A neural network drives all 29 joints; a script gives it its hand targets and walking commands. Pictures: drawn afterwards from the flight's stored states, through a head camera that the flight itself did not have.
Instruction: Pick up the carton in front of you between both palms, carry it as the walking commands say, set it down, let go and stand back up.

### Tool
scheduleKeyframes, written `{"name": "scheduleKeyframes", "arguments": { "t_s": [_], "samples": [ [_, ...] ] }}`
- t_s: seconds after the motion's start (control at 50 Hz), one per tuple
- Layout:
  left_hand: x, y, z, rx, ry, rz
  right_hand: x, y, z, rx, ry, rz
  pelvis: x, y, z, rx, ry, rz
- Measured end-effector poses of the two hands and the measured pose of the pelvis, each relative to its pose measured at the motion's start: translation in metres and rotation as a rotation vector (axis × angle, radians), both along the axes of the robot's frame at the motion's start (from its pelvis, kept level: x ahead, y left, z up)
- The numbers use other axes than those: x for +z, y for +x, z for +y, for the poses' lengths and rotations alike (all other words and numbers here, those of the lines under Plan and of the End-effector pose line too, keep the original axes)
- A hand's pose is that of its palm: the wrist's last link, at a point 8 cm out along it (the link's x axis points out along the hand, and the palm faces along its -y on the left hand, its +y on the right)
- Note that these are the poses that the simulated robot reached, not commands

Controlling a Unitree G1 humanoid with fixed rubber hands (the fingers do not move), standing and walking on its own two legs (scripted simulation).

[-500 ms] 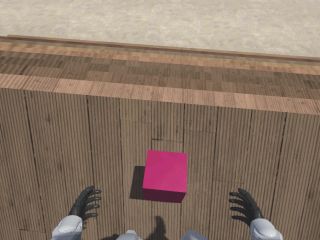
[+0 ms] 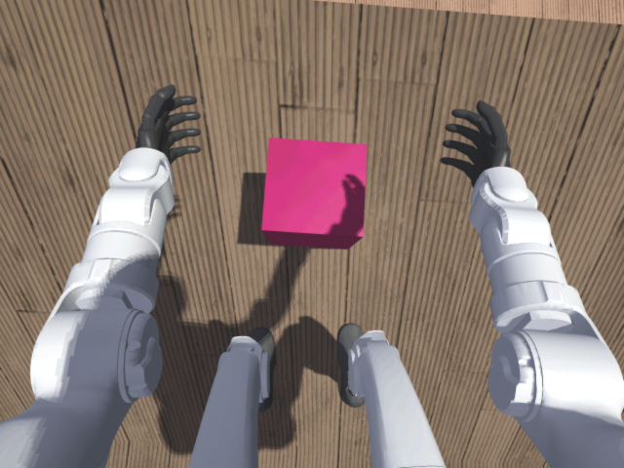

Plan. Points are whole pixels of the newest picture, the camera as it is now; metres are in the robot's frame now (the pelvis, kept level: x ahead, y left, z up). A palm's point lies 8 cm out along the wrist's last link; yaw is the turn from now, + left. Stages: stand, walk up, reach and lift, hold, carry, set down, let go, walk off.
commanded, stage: reach and lift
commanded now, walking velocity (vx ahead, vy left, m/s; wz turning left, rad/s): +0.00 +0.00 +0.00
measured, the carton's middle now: (313, 200) +0.53 -0.03 -0.54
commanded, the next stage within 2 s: none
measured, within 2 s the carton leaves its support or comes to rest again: leaves its support in 1.98 s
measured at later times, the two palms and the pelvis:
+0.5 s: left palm (197, 139) +0.55 +0.16 -0.21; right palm (442, 155) +0.52 -0.22 -0.20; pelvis +0.02 +0.00 -0.06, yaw -1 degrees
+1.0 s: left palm (227, 184) +0.54 +0.16 -0.43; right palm (401, 195) +0.51 -0.21 -0.43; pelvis -0.04 +0.00 -0.27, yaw -1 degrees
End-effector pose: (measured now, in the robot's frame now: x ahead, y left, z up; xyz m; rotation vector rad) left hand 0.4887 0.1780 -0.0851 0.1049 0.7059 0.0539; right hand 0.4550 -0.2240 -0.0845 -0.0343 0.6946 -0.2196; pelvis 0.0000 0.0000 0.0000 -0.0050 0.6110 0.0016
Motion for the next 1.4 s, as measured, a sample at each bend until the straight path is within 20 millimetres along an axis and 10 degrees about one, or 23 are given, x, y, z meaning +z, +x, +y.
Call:
{"name": "scheduleKeyframes", "arguments": {
  "t_s": [0.2, 0.4, 0.72, 1.12, 1.4],
  "samples": [
    [-0.019, 0.069, -0.012, -0.01, -0.019, -0.056, -0.02, 0.064, 0.005, -0.021, 0.011, -0.058, -0.012, 0.002, 0.002, 0.003, -0.005, 0.144],
    [-0.069, 0.074, -0.014, -0.009, -0.025, -0.039, -0.069, 0.069, 0.006, -0.026, 0.016, -0.038, -0.028, 0.024, 0.003, 0.003, -0.009, 0.279],
    [-0.25, 0.054, -0.015, 0.009, -0.003, -0.028, -0.246, 0.052, 0.003, -0.038, 0.004, -0.014, -0.178, -0.007, 0.007, -0.01, -0.006, 0.276],
    [-0.38, 0.055, -0.021, 0.011, -0.014, 0.034, -0.38, 0.053, 0.014, -0.009, 0.022, 0.051, -0.286, -0.038, 0.003, -0.013, -0.007, 0.045],
    [-0.381, 0.057, -0.027, -0.012, -0.023, -0.004, -0.381, 0.057, 0.026, -0.007, 0.025, 0.023, -0.3, -0.028, 0.004, -0.014, -0.01, 0.018]
  ]
}}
